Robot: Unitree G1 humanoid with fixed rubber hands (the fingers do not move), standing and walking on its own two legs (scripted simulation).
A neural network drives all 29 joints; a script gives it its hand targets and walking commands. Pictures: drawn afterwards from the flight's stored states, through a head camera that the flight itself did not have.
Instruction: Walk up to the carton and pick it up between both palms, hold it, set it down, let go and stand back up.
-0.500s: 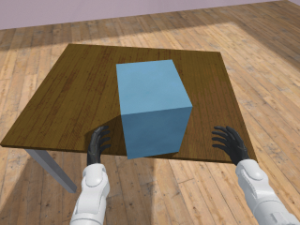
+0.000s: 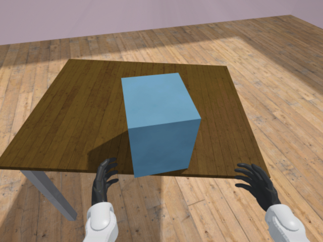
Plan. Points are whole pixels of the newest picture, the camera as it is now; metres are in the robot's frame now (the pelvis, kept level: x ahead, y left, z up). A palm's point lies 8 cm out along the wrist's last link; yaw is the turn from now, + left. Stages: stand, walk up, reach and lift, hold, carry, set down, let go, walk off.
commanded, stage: set down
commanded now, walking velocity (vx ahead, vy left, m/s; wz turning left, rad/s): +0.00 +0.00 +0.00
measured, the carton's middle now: (156, 125) +0.46 +0.05 +0.01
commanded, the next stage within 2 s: none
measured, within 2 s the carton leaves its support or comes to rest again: neither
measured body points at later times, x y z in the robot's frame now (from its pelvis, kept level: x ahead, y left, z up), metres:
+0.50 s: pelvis +0.02 +0.00 +0.00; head +0.02 +0.01 +0.45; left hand +0.21 +0.18 -0.01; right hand +0.22 -0.22 -0.01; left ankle +0.02 +0.14 -0.75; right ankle +0.01 -0.08 -0.75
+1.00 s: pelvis +0.02 +0.02 +0.00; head +0.02 +0.04 +0.45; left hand +0.20 +0.21 -0.04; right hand +0.21 -0.22 -0.03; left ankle +0.02 +0.14 -0.75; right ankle +0.01 -0.08 -0.75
